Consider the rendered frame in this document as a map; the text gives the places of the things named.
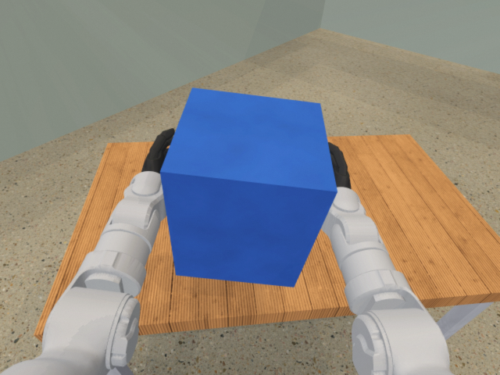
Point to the left robot forearm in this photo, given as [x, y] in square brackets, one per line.
[119, 259]

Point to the table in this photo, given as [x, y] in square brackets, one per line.
[447, 252]

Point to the robot right hand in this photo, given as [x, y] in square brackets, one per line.
[340, 167]

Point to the left robot upper arm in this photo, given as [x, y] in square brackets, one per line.
[91, 332]

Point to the robot left hand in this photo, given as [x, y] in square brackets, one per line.
[157, 153]

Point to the right robot upper arm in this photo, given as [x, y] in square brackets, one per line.
[398, 342]

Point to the carton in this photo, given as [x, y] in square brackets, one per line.
[247, 183]

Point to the right robot forearm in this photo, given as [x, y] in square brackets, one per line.
[372, 282]

